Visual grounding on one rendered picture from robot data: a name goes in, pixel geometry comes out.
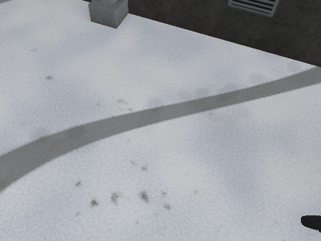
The right robot hand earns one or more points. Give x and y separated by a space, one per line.
312 221

